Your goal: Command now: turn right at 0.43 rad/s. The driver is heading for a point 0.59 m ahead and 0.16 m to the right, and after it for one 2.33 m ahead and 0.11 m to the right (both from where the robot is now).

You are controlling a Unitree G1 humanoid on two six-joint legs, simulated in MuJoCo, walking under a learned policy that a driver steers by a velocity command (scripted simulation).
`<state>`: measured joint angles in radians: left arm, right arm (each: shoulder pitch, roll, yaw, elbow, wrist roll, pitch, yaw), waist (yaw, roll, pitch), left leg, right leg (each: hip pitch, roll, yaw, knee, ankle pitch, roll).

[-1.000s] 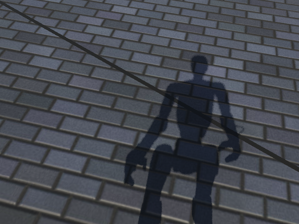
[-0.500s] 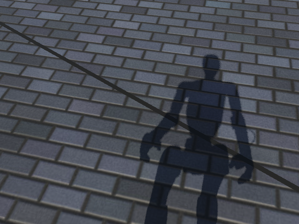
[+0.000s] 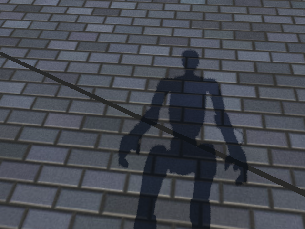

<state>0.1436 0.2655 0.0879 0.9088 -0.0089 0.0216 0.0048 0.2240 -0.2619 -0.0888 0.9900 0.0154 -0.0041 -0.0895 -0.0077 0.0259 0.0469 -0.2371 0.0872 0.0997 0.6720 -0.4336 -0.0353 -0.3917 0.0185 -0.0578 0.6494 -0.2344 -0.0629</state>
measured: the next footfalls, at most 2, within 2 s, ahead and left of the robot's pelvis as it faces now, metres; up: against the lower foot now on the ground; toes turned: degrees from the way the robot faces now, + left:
left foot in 0.48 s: +0.10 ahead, +0.13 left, +0.00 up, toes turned -22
right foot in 0.96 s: +0.13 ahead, -0.23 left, +0.00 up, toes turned -33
